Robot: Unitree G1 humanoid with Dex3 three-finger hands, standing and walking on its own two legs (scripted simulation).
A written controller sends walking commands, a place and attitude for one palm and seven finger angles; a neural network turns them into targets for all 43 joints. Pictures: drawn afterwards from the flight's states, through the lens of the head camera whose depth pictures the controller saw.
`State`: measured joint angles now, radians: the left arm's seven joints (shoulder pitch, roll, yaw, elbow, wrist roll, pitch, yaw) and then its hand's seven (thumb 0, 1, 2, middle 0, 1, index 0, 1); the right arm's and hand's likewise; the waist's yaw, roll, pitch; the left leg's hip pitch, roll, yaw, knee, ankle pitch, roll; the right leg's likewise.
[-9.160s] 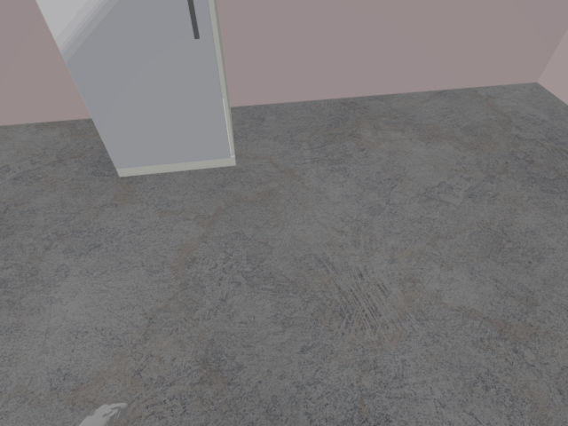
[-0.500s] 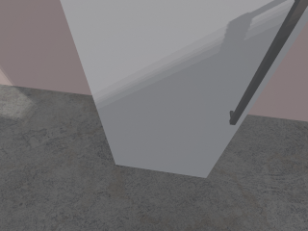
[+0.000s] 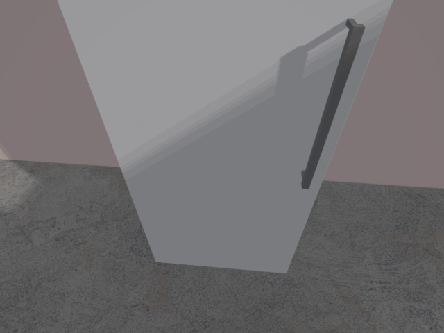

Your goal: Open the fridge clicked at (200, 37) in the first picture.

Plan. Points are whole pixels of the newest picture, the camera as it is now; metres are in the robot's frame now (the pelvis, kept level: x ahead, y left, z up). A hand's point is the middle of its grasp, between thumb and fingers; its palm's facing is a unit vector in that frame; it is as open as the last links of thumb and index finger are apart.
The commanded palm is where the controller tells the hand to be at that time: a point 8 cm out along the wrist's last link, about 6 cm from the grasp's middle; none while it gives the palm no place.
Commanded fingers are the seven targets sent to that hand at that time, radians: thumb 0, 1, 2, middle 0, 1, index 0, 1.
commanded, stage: come to a stop and stand still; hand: right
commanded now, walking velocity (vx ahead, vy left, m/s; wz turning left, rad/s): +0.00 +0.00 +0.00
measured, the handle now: (323, 120) +0.52 -0.19 +0.14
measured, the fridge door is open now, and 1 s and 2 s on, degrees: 0 0 0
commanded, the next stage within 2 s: look again from close up in 0.58 s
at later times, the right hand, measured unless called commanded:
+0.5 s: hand out of the picture -0.05 -0.22 -0.17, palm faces -0.01 +0.97 -0.24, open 7.3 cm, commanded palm none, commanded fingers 0.00 -0.90 -0.90 0.20 0.30 0.20 0.30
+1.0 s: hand out of the picture +0.01 -0.21 -0.17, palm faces -0.03 +0.96 -0.27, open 7.3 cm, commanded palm none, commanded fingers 0.00 -0.90 -0.90 0.20 0.30 0.20 0.30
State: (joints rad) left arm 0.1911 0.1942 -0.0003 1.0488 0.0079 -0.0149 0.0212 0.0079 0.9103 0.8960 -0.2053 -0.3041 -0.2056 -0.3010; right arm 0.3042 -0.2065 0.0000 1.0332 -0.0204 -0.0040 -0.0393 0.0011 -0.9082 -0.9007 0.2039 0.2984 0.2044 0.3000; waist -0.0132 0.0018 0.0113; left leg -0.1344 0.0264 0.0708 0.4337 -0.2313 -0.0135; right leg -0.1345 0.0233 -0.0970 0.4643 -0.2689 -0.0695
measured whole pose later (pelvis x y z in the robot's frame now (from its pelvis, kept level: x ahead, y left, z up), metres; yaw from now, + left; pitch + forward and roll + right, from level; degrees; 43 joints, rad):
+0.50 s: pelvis -0.04 -0.02 +0.00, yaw +0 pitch -3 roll +0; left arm 0.28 0.23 0.01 1.12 0.00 0.00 0.01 0.01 0.91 0.90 -0.21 -0.30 -0.21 -0.30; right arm 0.33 -0.21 0.00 1.08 -0.03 0.01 -0.03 0.00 -0.91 -0.90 0.20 0.30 0.20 0.30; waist 0.00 0.01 0.03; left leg -0.20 0.07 0.05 0.41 -0.16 -0.03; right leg -0.17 0.07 -0.12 0.39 -0.17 -0.10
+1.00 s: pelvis -0.03 +0.00 +0.00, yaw +1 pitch -2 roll +0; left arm 0.18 0.27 0.01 1.11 0.00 -0.01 0.00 0.01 0.91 0.90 -0.21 -0.30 -0.21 -0.30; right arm 0.24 -0.25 0.01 1.07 -0.03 -0.01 -0.03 0.00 -0.90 -0.90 0.20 0.30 0.21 0.30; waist 0.00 0.01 0.04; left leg -0.19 0.04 0.06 0.39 -0.16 -0.01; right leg -0.16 0.04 -0.11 0.38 -0.18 -0.07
